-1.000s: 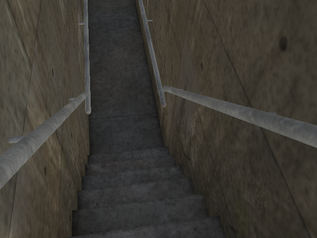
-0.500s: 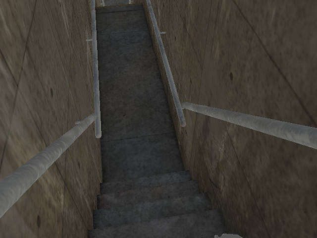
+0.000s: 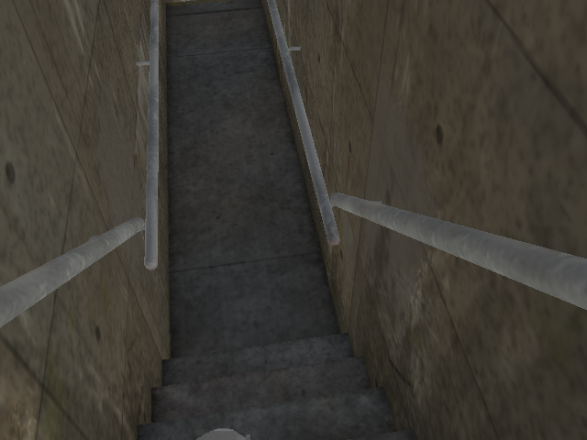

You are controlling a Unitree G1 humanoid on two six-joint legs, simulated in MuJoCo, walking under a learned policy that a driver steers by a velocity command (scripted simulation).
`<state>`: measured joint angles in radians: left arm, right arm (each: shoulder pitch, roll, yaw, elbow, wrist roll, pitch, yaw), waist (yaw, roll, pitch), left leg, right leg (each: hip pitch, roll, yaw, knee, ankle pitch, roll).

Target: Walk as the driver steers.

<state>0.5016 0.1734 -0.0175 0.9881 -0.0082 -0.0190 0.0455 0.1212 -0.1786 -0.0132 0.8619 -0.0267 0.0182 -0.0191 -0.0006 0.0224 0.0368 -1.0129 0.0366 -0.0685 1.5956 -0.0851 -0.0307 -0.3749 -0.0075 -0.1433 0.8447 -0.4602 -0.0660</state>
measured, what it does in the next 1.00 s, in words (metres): goes down: left foot 0.22 m lower, then right foot 0.21 m lower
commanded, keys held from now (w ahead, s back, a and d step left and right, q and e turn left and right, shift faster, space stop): w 1.00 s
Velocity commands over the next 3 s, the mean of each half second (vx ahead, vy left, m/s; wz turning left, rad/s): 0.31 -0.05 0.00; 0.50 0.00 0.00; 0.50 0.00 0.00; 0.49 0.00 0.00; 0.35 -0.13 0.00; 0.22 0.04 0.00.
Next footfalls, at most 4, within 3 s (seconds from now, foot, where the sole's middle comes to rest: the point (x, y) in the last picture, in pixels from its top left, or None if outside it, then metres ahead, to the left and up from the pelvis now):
0.36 left None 0.23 0.20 -0.95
0.92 right None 0.49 0.06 -1.17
1.28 left None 0.69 0.28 -1.38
1.76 right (288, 395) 0.96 0.07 -1.60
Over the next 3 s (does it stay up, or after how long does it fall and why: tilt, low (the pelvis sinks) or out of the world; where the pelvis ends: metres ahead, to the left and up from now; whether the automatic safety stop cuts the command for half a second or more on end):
stays up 1.44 0.28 -1.27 its command is cut before an obstacle after 2.0 s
